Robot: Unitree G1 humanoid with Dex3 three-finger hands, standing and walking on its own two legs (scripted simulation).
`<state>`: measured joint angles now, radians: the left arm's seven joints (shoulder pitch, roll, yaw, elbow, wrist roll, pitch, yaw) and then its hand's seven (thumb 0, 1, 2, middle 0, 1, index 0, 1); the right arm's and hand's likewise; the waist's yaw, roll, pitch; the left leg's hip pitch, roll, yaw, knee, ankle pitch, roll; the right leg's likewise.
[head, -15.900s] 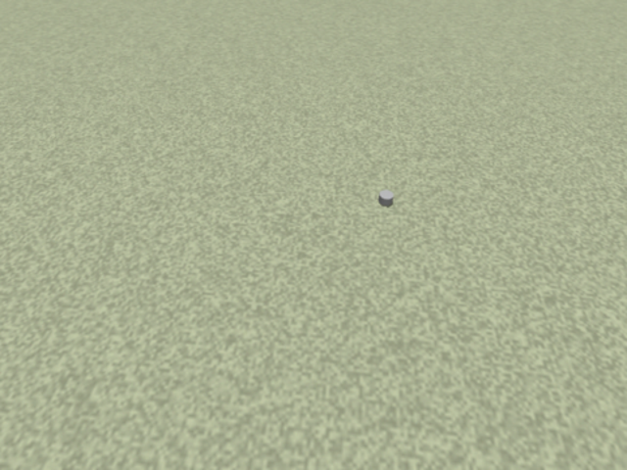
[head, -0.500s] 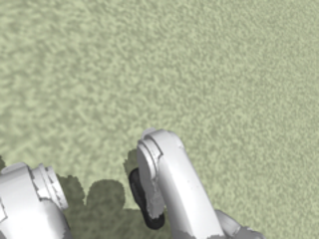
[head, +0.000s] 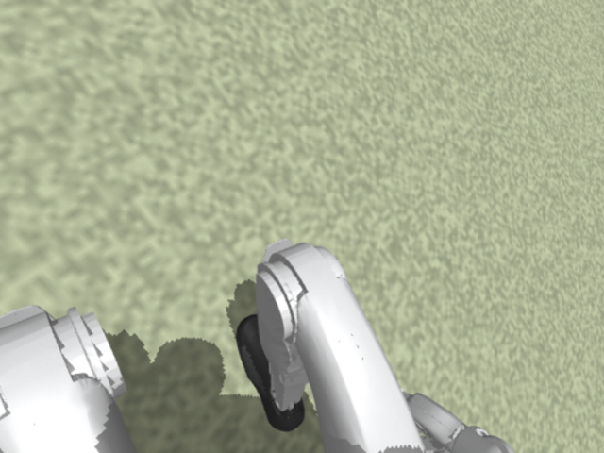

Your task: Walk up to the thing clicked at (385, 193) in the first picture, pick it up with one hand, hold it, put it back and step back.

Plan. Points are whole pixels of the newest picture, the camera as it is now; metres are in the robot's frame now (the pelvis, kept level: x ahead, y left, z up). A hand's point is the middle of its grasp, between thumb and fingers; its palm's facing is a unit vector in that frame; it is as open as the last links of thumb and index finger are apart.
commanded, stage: close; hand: left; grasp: from above
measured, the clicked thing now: out of the picture +0.41 +0.32 -0.28
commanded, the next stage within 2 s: settle in 1.64 s
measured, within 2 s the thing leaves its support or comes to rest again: neither
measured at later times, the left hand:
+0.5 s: hand out of the picture +0.39 +0.33 -0.26, palm faces -0.45 -0.15 -0.88, open 12.5 cm
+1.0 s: hand out of the picture +0.38 +0.33 -0.26, palm faces -0.45 -0.15 -0.88, open 10.6 cm
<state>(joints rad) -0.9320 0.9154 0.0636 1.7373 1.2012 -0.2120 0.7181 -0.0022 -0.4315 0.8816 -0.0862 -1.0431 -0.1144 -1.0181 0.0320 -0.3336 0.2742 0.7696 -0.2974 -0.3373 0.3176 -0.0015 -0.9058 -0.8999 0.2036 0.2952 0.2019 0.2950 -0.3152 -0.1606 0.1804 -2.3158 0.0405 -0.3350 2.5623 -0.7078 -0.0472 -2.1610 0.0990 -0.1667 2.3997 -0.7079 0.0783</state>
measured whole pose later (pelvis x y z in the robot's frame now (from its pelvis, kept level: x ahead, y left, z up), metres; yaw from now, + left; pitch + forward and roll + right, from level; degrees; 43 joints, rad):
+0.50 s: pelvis +0.00 +0.00 +0.00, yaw +0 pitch +24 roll -14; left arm -0.95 0.91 0.01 1.75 1.16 -0.17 0.70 0.00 -0.24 0.73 -0.19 -1.01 -0.25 -0.96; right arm 0.04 -0.34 0.29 0.75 -0.28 -0.36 0.33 0.00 -0.90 -0.90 0.20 0.29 0.20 0.29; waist -0.32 -0.16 0.18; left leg -2.31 0.04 -0.34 2.56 -0.70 -0.05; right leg -2.16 0.10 -0.17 2.39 -0.70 0.08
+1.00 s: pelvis +0.00 +0.00 +0.01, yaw +0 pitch +25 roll -14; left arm -0.94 0.91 0.02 1.74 1.16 -0.17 0.70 0.00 0.04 0.55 -0.41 -0.83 -0.47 -0.77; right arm 0.04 -0.35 0.28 0.75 -0.29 -0.36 0.32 0.00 -0.90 -0.90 0.20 0.29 0.20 0.29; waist -0.32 -0.16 0.18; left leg -2.31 0.04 -0.33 2.54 -0.69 -0.05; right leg -2.16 0.10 -0.17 2.38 -0.69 0.07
